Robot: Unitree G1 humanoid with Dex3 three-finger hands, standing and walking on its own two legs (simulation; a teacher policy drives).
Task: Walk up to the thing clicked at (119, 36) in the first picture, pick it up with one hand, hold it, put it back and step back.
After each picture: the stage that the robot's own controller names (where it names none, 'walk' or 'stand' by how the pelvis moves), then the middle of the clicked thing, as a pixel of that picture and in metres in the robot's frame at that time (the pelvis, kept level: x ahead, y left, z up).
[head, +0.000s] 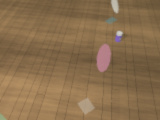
stand; (118, 36) +1.44 -0.46 -0.72
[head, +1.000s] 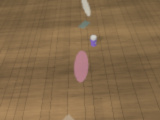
walk; (93, 40) +1.36 -0.03 -0.69
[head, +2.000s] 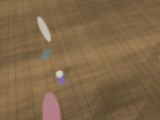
walk; (60, 76) +0.87 +0.28 -0.71
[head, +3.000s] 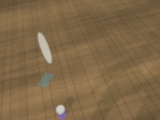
walk; (61, 111) +0.55 +0.24 -0.72
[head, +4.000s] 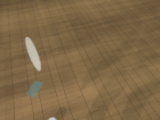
stand; out of the picture +0.46 +0.22 -0.72
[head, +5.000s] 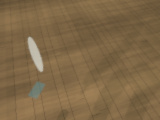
stand; out of the picture +0.43 +0.21 -0.73
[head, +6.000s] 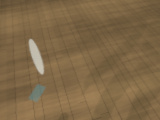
stand; out of the picture +0.41 +0.22 -0.73
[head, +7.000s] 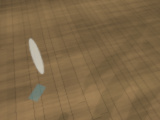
stand; out of the picture +0.41 +0.22 -0.73
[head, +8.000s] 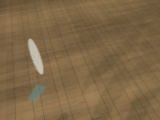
stand; out of the picture +0.40 +0.22 -0.73
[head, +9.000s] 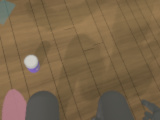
go down; (32, 64) +0.47 +0.23 -0.42
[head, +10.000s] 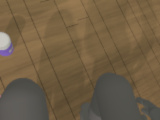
go down; (3, 44) +0.48 +0.28 -0.30
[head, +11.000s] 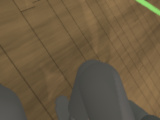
close in; out of the picture +0.46 +0.32 -0.23
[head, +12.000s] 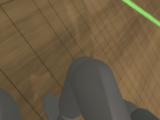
close; out of the picture +0.45 +0.33 -0.23
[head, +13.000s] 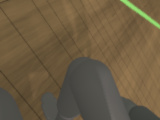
lift; out of the picture +0.43 +0.32 -0.23
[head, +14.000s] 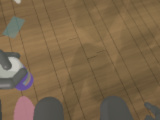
lift; (16, 75) +0.35 +0.22 -0.04
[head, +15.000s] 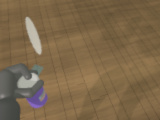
hold; (33, 91) +0.33 +0.18 -0.02
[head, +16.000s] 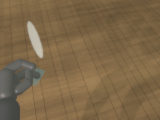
hold; out of the picture -0.20 -0.12 -0.67
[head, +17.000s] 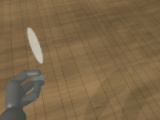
hold; out of the picture -0.20 -0.16 -0.71
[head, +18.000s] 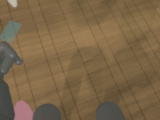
crouch; out of the picture -0.13 -0.20 -0.51
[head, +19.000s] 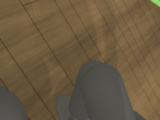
lower; out of the picture -0.03 -0.25 -0.26
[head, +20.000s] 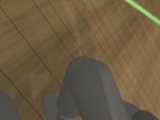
lower; out of the picture +0.03 -0.30 -0.25
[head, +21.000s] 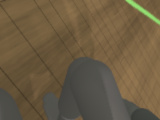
lower; out of the picture +0.06 -0.35 -0.25
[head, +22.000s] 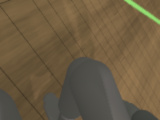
lower; (112, 117) +0.11 -0.41 -0.25
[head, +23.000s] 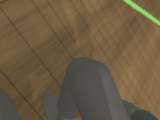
lower; (116, 106) +0.14 -0.47 -0.25
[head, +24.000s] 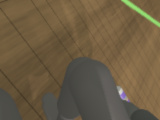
open; (120, 97) +0.19 -0.53 -0.25
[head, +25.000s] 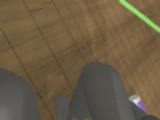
stand; (137, 105) +0.20 -0.59 -0.26
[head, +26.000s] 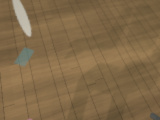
stand; out of the picture -0.03 -0.66 -0.61
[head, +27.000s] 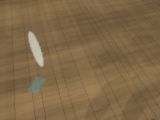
stand; out of the picture -0.05 -0.71 -0.69
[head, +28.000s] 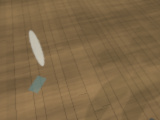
stand; out of the picture -0.03 -0.78 -0.69
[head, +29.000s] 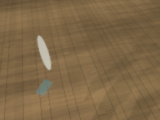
stand; out of the picture -0.02 -0.85 -0.74
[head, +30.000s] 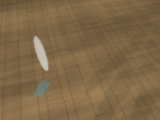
stand; out of the picture -0.01 -0.89 -0.75
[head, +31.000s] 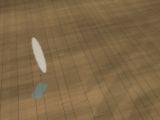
stand; out of the picture +0.00 -0.94 -0.75
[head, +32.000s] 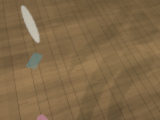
walk; out of the picture +0.14 -1.05 -0.74
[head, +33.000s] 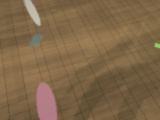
walk; out of the picture +0.53 -1.04 -0.72
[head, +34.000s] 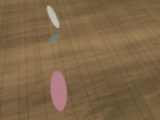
stand; out of the picture +0.68 -1.11 -0.73
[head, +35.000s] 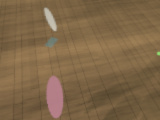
stand; out of the picture +0.63 -1.16 -0.75
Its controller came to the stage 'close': yes
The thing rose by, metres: 0.68
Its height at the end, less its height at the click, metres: -0.02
